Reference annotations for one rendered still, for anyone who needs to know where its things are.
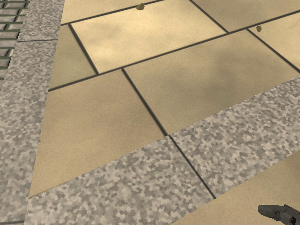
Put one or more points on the robot right hand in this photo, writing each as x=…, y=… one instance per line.
x=286, y=214

